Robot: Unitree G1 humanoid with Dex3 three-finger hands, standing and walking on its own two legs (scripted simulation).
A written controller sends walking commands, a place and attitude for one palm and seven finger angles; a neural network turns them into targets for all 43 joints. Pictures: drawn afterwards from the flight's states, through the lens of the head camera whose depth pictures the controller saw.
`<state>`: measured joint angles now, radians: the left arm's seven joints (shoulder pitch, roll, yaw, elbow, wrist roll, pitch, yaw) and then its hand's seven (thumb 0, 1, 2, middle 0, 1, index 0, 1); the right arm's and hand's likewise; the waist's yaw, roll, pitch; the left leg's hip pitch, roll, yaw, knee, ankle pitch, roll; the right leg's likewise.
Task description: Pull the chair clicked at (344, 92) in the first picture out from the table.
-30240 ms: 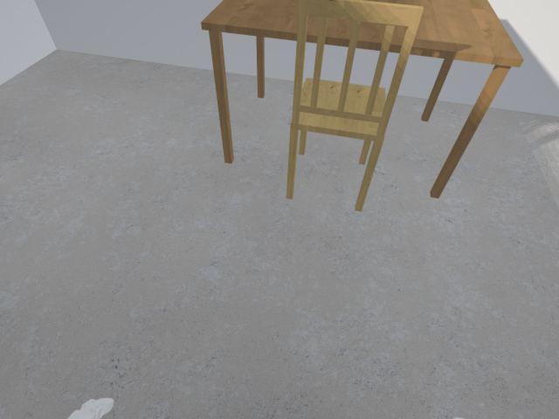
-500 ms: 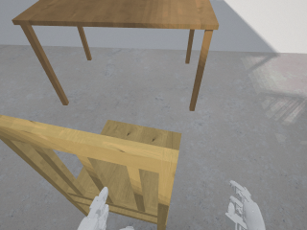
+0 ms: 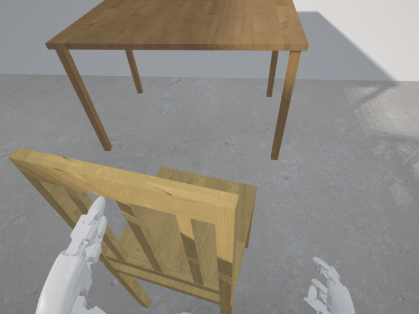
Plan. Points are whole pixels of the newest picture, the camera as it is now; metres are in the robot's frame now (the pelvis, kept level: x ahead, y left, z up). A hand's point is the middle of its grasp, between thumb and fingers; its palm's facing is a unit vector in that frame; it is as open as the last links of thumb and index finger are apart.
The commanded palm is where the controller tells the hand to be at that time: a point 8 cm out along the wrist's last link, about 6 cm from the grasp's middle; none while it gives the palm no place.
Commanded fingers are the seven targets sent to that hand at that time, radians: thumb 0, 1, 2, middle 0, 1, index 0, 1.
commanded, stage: draw the hand back to the body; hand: left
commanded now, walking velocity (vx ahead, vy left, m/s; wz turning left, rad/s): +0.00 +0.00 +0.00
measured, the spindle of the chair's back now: (145, 239) +0.27 +0.17 -0.01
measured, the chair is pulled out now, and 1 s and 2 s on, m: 0.73 0.73 0.73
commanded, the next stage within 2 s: step back with the hand held close in 1.00 s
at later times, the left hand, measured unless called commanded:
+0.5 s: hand (41, 203) +0.21 +0.24 +0.20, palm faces +0.41 -0.79 -0.45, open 11.1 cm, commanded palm +0.17 +0.29 +0.22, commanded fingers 0.00 0.72 0.81 -0.17 -0.26 -0.17 -0.26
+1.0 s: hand (30, 174) +0.24 +0.26 +0.22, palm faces +0.45 -0.79 -0.43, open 7.5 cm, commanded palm +0.19 +0.30 +0.24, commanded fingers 0.00 0.90 0.90 -0.20 -0.30 -0.20 -0.30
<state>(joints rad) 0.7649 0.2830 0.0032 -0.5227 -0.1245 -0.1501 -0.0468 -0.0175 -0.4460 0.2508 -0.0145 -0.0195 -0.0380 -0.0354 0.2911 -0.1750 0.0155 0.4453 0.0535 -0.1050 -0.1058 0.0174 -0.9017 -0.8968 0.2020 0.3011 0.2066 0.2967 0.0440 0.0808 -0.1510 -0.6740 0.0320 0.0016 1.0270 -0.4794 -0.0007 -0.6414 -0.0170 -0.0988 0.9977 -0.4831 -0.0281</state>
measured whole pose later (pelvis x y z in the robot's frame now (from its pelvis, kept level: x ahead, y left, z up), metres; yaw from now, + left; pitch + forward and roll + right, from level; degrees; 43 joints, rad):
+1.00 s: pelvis +0.05 +0.00 +0.06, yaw -1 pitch -3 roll +0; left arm 0.49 0.36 0.34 -0.43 -0.07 -0.03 0.14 0.01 0.88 0.89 -0.21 -0.30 -0.21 -0.30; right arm 0.21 -0.23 0.01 0.64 0.03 -0.13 -0.08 0.02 -0.90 -0.90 0.20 0.30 0.21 0.30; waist 0.05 0.07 0.00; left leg -0.12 0.01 0.04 0.45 -0.29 0.01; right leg -0.10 -0.01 -0.07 0.44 -0.29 -0.01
